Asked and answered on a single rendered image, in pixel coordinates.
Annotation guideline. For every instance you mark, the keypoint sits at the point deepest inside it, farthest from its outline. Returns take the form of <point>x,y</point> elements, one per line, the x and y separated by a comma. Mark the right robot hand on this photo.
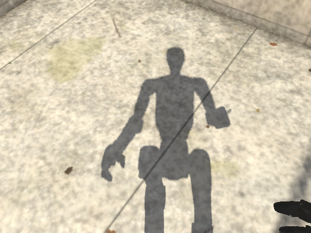
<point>300,209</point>

